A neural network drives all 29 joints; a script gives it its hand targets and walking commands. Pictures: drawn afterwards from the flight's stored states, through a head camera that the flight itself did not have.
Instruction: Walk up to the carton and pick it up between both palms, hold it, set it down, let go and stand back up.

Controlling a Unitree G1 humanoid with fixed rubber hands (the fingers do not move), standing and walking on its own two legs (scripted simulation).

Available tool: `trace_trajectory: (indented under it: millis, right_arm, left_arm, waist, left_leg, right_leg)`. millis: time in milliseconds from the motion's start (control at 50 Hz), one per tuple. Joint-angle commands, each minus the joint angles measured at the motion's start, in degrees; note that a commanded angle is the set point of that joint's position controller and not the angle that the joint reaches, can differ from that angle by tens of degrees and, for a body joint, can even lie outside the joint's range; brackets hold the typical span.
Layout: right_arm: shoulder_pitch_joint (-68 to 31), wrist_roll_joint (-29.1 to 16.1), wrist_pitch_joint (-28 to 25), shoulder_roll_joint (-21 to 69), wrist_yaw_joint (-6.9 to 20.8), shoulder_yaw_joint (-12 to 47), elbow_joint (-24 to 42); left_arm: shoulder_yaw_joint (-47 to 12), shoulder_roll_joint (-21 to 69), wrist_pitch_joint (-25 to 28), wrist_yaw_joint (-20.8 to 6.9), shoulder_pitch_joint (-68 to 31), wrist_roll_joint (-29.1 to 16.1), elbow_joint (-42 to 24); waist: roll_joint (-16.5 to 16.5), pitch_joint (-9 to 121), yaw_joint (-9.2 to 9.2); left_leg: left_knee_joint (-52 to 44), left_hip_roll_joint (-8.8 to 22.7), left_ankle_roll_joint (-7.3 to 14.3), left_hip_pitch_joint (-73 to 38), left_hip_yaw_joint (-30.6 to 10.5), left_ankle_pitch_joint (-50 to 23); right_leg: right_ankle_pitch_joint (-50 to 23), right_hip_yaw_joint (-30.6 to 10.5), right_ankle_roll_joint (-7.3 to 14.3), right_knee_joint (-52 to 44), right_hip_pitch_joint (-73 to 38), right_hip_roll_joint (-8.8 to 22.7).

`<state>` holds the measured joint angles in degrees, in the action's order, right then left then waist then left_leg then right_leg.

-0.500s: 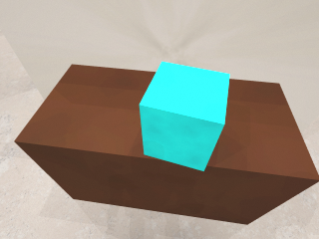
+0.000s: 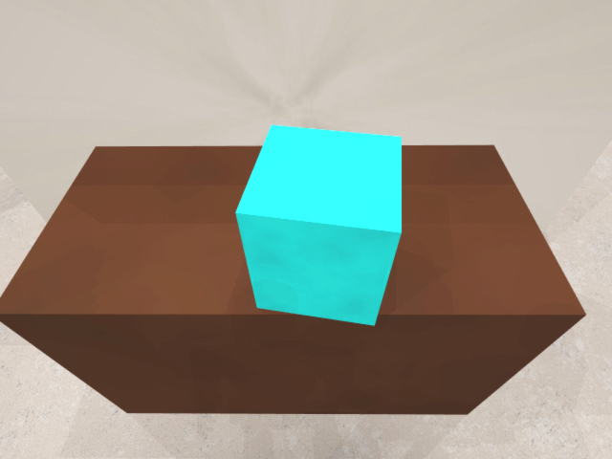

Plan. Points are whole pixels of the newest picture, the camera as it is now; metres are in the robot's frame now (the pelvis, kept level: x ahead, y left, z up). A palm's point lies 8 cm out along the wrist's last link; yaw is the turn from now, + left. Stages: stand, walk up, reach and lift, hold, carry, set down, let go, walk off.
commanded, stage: walk up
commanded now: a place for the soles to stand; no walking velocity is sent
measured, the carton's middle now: (324, 228) +0.46 +0.00 +0.01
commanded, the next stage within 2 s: none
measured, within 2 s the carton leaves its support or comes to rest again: neither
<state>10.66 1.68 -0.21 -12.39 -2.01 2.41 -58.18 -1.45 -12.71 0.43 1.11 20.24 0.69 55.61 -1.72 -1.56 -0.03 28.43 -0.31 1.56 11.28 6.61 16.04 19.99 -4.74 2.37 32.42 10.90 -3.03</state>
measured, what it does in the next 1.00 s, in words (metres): stands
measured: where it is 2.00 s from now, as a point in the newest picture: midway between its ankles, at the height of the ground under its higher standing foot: outside the picture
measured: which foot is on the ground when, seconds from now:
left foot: down 0.00-1.00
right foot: down 0.00-1.00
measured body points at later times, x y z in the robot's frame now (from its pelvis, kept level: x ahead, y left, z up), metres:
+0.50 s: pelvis +0.00 -0.01 -0.01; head +0.01 -0.03 +0.44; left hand +0.06 +0.24 -0.14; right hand +0.01 -0.27 -0.17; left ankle -0.01 +0.10 -0.73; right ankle -0.03 -0.09 -0.73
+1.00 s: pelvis +0.02 +0.02 +0.01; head +0.02 +0.03 +0.46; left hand +0.07 +0.25 -0.15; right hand +0.03 -0.22 -0.14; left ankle +0.05 +0.11 -0.73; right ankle -0.03 -0.08 -0.73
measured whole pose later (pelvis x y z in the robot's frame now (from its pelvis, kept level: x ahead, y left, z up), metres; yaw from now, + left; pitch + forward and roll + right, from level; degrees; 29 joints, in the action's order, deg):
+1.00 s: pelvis +0.02 +0.02 +0.01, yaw -9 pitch -2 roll +0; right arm 11.8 0.4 -0.4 -10.8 -1.6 2.2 -60.1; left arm -2.1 -12.2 0.4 1.6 16.3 0.2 60.5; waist -1.8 -2.1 -0.2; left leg 24.3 -1.5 2.3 11.3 2.1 11.2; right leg 15.6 -8.0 1.3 24.6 6.7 -4.1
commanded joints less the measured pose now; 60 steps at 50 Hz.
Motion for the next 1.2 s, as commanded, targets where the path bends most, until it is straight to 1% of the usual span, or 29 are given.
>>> trace_trajectory:
  millis: [0,100,200,240,280,300,340,380,420,440,460,480,500,520,540,620,640,660,680,700,720,740,760,780,800,860,900,960,1180]
  right_arm:
    - [-0.6,0.1,-0.6,-8.9,-0.2,-2.0,2.9]
    - [-0.3,-0.3,-0.3,-6.8,0.2,-1.5,3.8]
    - [0.5,0.0,-0.5,-7.8,-0.1,-1.9,3.7]
    - [2.4,0.1,-0.5,-9.2,0.0,-2.3,3.6]
    - [4.8,0.1,0.0,-11.5,-0.4,-3.2,2.7]
    - [4.8,0.0,0.1,-12.4,-0.5,-3.6,2.4]
    - [3.2,0.2,0.2,-12.1,-0.5,-3.6,3.0]
    - [1.5,0.4,0.0,-11.4,-0.4,-3.6,3.3]
    - [-0.6,0.7,0.3,-9.9,0.1,-3.3,4.0]
    - [-2.2,0.9,0.4,-8.1,0.6,-2.9,5.1]
    - [-2.4,0.7,0.9,-6.2,1.0,-2.2,5.9]
    - [-1.8,0.4,1.3,-5.6,1.1,-2.0,5.9]
    - [-1.2,0.2,1.6,-5.8,1.1,-2.1,5.3]
    - [-0.3,0.3,1.6,-6.4,1.1,-2.2,4.9]
    - [0.9,0.3,1.4,-6.5,1.0,-2.1,4.7]
    - [0.0,-0.1,-0.2,-4.8,0.4,-1.6,4.5]
    - [0.1,-0.4,-0.5,-4.2,0.2,-1.5,4.2]
    - [1.1,-0.6,-0.7,-4.0,0.1,-1.3,4.0]
    - [2.0,-1.1,-0.7,-4.1,-0.1,-1.1,3.1]
    - [4.4,-1.2,-1.1,-5.8,-0.2,-1.6,2.4]
    - [4.8,-1.2,-1.1,-8.3,-0.2,-2.6,2.1]
    - [4.3,-1.3,-0.8,-9.2,-0.2,-2.7,1.6]
    - [4.1,-1.5,-0.4,-9.7,-0.2,-2.6,1.7]
    - [3.6,-1.4,0.1,-9.6,-0.2,-2.5,1.3]
    - [2.7,-1.3,0.2,-8.3,-0.2,-2.1,0.9]
    - [0.3,-1.1,-0.3,-7.2,-0.1,-1.6,1.4]
    - [1.6,-1.3,-0.8,-6.5,0.1,-1.6,0.4]
    - [2.7,-1.3,-1.3,-6.7,0.1,-1.9,-0.2]
    - [3.7,-1.2,-1.3,-6.7,0.0,-2.0,-1.5]
  left_arm:
    - [1.4,-7.2,0.8,0.4,5.5,-0.1,-1.6]
    - [1.7,-9.1,1.2,0.6,4.6,-0.5,-2.0]
    - [2.2,-9.0,1.0,0.7,3.6,-0.6,-3.3]
    - [2.2,-8.6,0.8,0.7,2.2,-0.4,-3.9]
    - [2.3,-7.6,0.3,0.5,1.8,-0.2,-4.7]
    - [2.7,-7.9,0.3,0.5,1.9,0.2,-5.5]
    - [2.9,-7.6,0.2,0.3,2.4,0.7,-5.9]
    - [3.0,-7.7,0.7,0.4,3.9,1.2,-5.5]
    - [2.8,-7.8,1.0,0.2,4.9,1.2,-4.8]
    - [2.5,-7.7,1.2,0.2,6.4,0.4,-3.8]
    - [2.7,-8.4,1.3,0.5,8.5,-0.1,-3.4]
    - [2.9,-10.0,1.2,0.8,9.9,-0.4,-3.1]
    - [3.4,-10.9,0.9,1.2,9.8,-0.5,-3.2]
    - [3.1,-10.6,0.8,1.6,8.4,-0.7,-3.0]
    - [3.1,-10.2,0.6,1.9,6.6,-0.4,-3.6]
    - [1.8,-7.4,0.9,2.2,3.9,0.3,-3.0]
    - [1.4,-6.5,1.1,1.9,3.3,0.4,-2.5]
    - [1.9,-7.6,0.9,1.8,1.5,0.6,-2.4]
    - [1.9,-7.6,0.6,1.7,-0.5,-0.3,-2.4]
    - [2.0,-7.4,0.6,1.5,-1.1,-1.0,-2.4]
    - [1.8,-6.9,0.4,1.2,-0.5,-1.1,-1.7]
    - [1.7,-6.5,0.1,1.1,0.3,-1.1,-1.3]
    - [1.5,-5.9,-0.4,1.2,2.1,-0.7,-0.7]
    - [1.4,-5.4,-0.9,1.1,2.5,-0.6,0.4]
    - [0.9,-5.8,-0.9,1.0,1.7,-0.3,0.8]
    - [0.6,-6.3,-0.1,0.7,1.9,-0.1,2.7]
    - [0.7,-7.2,0.3,0.7,0.1,-0.3,3.4]
    - [0.8,-6.8,0.5,0.8,0.1,-0.7,4.7]
    - [0.5,-6.6,0.4,1.0,-1.2,-0.5,6.9]
  waist:
    - [1.9,-1.5,0.16]
    - [-2.6,-0.7,-0.82]
    - [-1.3,1.0,-1.36]
    - [0.1,0.5,-1.95]
    - [3.8,-0.1,-2.46]
    - [5.3,-0.3,-1.83]
    - [6.9,-0.9,-0.79]
    - [5.5,-1.2,0.19]
    - [0.1,-2.6,0.82]
    - [-3.2,-2.7,1.28]
    - [-7.1,-2.4,1.83]
    - [-7.8,-3.1,2.77]
    - [-8.3,-4.0,2.50]
    - [-8.7,-5.1,2.13]
    - [-8.0,-3.7,1.24]
    - [-4.7,1.2,0.69]
    - [-3.7,2.8,0.52]
    - [-4.4,2.8,-0.28]
    - [-2.2,2.1,-1.45]
    - [-0.6,4.3,-2.27]
    - [0.4,3.3,-1.56]
    - [3.0,2.9,-1.29]
    - [2.9,2.5,-0.91]
    - [6.0,-1.5,-0.97]
    - [5.7,-5.3,-0.53]
    - [6.7,-5.9,0.18]
    - [4.9,-5.8,-0.21]
    - [4.4,-2.1,-0.45]
    - [2.5,-1.0,-0.63]
  left_leg:
    - [-6.0,10.9,5.3,-4.9,-9.6,-6.1]
    - [-1.8,6.3,1.6,-5.9,-4.1,-4.4]
    - [-1.1,7.6,2.8,-9.1,-4.5,-5.5]
    - [-2.9,10.3,4.2,-11.4,-6.2,-6.7]
    - [-6.6,16.1,7.5,-13.6,-10.5,-7.9]
    - [-8.4,19.5,9.8,-12.8,-12.4,-7.5]
    - [-10.5,22.1,11.1,-10.8,-12.8,-6.1]
    - [-9.0,20.5,9.4,-5.3,-10.7,-3.9]
    - [-3.2,14.0,5.0,0.2,-3.7,-2.5]
    - [2.4,8.8,2.4,1.6,1.1,1.2]
    - [7.4,4.5,0.1,4.9,0.8,6.7]
    - [8.9,1.7,-1.0,8.7,-1.7,12.7]
    - [11.5,1.1,-1.6,12.7,-3.3,17.1]
    - [12.1,1.6,-1.6,15.2,-4.6,18.2]
    - [13.3,1.8,-1.5,15.7,-6.0,17.8]
    - [8.0,2.5,-1.1,11.2,-7.0,7.8]
    - [5.5,2.1,-0.8,5.9,-7.1,5.4]
    - [1.2,2.1,-0.8,1.5,-6.0,1.8]
    - [-4.6,3.3,-0.6,-4.0,-6.5,-7.8]
    - [-5.7,5.8,0.4,-10.9,-9.1,-18.2]
    - [-4.9,8.6,2.1,-14.1,-11.1,-24.7]
    - [-4.9,10.5,3.6,-14.3,-13.0,-23.8]
    - [-6.3,13.3,5.8,-10.5,-16.1,-14.0]
    - [-9.7,14.5,6.7,-4.4,-18.2,-2.9]
    - [-11.9,12.8,5.8,-1.0,-17.4,3.0]
    - [-12.6,9.8,4.1,-1.4,-15.1,0.0]
    - [-11.8,9.0,3.8,-2.0,-14.0,-3.7]
    - [-10.9,9.3,3.8,-6.3,-13.9,-8.4]
    - [-11.7,9.3,4.0,-6.2,-15.1,-8.4]
  right_leg:
    - [-16.4,-6.5,-1.3,-3.9,8.1,6.6]
    - [-21.6,-12.1,0.4,-8.2,9.0,8.3]
    - [-24.6,-13.1,0.0,-5.2,10.1,8.0]
    - [-20.1,-10.7,-0.3,-1.7,14.0,5.5]
    - [-11.7,-6.3,-1.2,4.8,18.5,2.6]
    - [-6.8,-3.7,-1.8,7.3,18.8,2.3]
    - [0.5,-2.6,-2.5,7.3,17.4,3.9]
    - [-2.3,-3.6,-2.6,4.2,12.2,5.2]
    - [-16.7,-6.8,-1.9,-1.7,6.2,6.0]
    - [-22.4,-12.4,-0.3,-4.7,5.2,7.9]
    - [-23.6,-21.7,1.2,-9.5,2.8,11.0]
    - [-22.3,-28.3,3.8,-13.3,-0.1,13.2]
    - [-21.0,-30.4,4.6,-15.2,-3.0,14.4]
    - [-22.7,-28.6,6.3,-14.8,-5.1,15.0]
    - [-22.5,-27.1,6.1,-14.8,-7.4,14.7]
    - [-45.9,-17.5,4.4,-10.5,-11.8,13.3]
    - [-47.5,-15.9,4.4,-9.8,-9.0,12.3]
    - [-45.9,-13.1,4.2,-8.9,-5.5,11.1]
    - [-42.7,-10.8,2.7,-7.9,-0.3,10.0]
    - [-34.8,-8.4,0.7,-6.7,3.3,7.6]
    - [-26.0,-7.8,-1.2,-5.5,7.4,5.6]
    - [-16.5,-8.0,-1.9,-5.9,9.5,4.8]
    - [-6.9,-7.0,-2.5,-7.1,9.1,4.1]
    - [-3.7,-6.3,-2.6,-8.4,6.7,4.2]
    - [-3.6,-6.6,-2.2,-10.7,5.4,4.5]
    - [-6.8,-7.5,-0.7,-11.8,5.3,4.6]
    - [-8.2,-7.4,-0.4,-12.8,4.8,5.3]
    - [-8.7,-7.3,-0.3,-12.3,4.6,5.3]
    - [-9.0,-6.5,-0.5,-11.8,4.4,5.7]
